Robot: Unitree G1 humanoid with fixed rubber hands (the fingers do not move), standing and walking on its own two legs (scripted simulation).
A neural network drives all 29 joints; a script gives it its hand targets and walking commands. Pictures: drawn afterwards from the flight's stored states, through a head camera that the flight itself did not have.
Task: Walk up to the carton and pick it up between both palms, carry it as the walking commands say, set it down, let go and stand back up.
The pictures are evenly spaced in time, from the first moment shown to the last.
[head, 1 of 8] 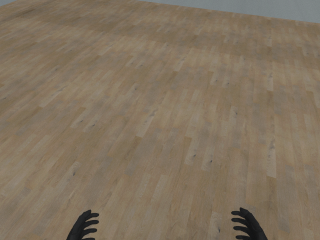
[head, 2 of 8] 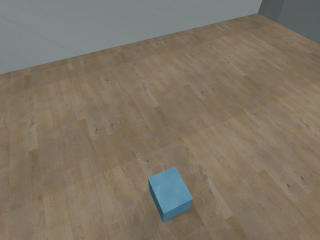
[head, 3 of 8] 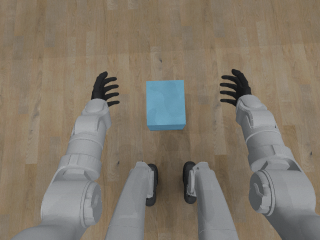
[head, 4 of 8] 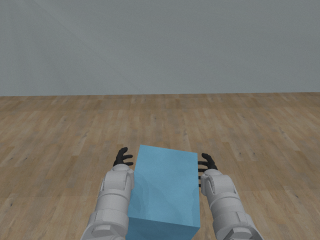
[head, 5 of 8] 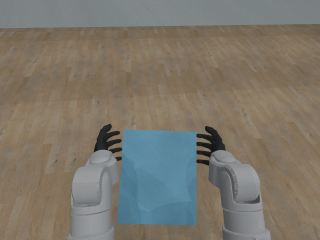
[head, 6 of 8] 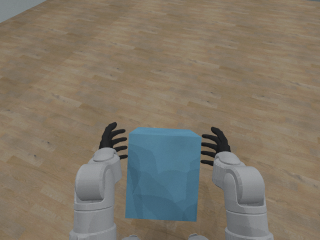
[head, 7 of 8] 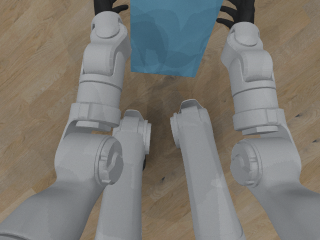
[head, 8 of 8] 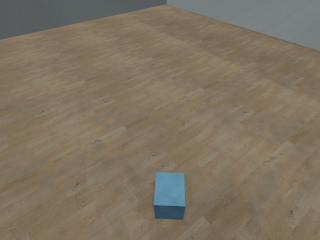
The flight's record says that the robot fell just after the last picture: no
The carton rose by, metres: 0.68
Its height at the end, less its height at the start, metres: +0.00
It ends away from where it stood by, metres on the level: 1.88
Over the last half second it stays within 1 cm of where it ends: yes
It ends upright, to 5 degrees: yes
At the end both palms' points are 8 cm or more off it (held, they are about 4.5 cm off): yes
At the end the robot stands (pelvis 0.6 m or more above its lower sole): yes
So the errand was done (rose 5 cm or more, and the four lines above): yes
